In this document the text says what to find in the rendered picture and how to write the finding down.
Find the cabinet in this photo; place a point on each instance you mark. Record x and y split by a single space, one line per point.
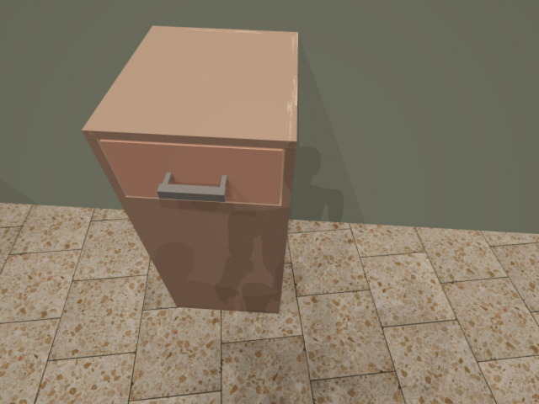
222 87

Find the drawer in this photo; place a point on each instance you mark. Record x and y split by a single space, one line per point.
253 173

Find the handle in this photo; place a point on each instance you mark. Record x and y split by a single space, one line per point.
192 192

